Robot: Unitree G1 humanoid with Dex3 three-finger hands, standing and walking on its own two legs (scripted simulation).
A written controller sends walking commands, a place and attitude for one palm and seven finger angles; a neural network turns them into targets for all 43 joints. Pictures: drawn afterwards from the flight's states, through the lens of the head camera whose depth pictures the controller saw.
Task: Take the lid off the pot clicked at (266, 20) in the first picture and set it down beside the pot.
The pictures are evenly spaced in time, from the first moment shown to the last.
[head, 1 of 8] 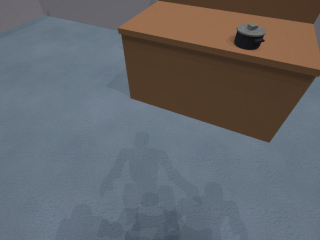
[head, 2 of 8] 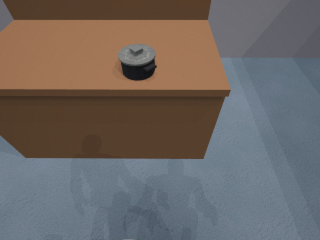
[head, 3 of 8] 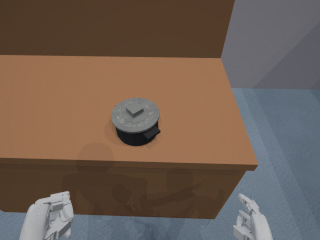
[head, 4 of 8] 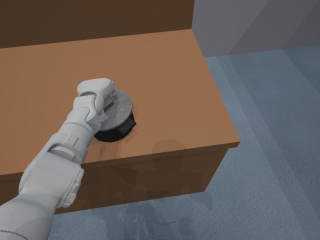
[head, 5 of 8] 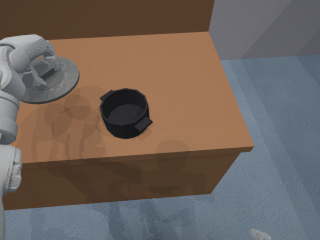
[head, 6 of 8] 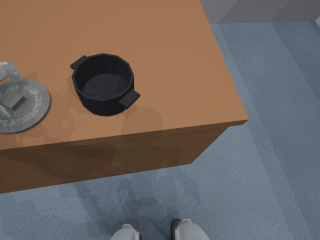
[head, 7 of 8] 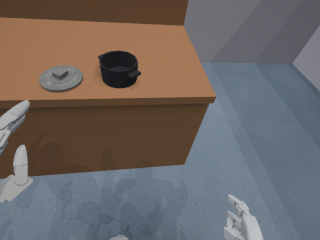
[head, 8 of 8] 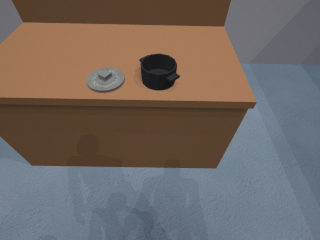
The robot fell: no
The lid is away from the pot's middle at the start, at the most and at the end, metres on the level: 0.00 0.25 0.24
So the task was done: yes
